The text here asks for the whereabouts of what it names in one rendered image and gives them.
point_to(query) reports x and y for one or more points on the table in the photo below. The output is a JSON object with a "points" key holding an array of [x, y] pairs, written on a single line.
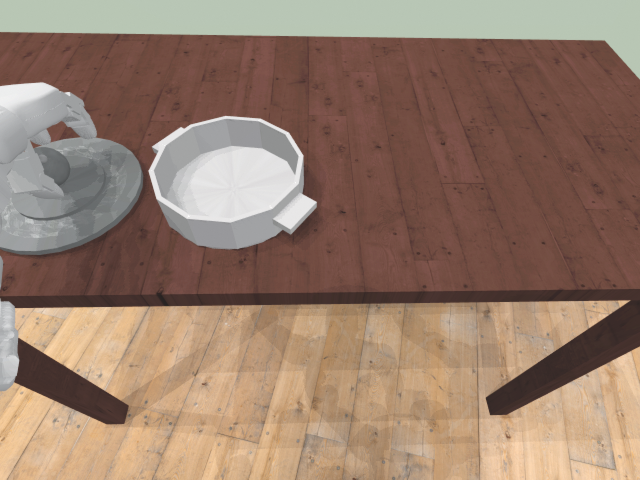
{"points": [[445, 170]]}

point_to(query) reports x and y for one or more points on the knob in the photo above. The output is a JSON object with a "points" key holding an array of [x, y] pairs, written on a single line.
{"points": [[57, 167]]}

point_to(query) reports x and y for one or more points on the lid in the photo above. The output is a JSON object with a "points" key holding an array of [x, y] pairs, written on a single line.
{"points": [[104, 184]]}

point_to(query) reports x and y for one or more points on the left robot forearm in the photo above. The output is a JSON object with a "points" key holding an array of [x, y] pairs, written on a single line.
{"points": [[13, 142]]}

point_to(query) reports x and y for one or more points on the pot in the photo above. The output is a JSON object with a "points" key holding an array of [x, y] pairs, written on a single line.
{"points": [[230, 182]]}

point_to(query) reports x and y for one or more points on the robot left hand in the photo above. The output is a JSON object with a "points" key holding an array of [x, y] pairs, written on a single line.
{"points": [[38, 106]]}

